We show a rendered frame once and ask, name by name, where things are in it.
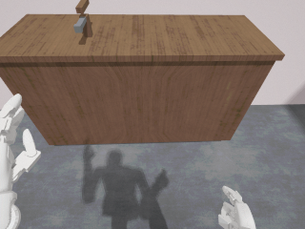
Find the left robot forearm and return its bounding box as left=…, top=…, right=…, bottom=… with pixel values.
left=0, top=191, right=21, bottom=229

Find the counter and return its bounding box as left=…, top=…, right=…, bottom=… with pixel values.
left=0, top=0, right=285, bottom=145

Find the robot right hand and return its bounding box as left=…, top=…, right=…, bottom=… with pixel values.
left=218, top=185, right=256, bottom=229

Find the robot left hand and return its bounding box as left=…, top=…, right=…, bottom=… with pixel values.
left=0, top=94, right=41, bottom=192

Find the tap lever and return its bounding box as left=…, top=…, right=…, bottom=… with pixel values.
left=73, top=16, right=87, bottom=33

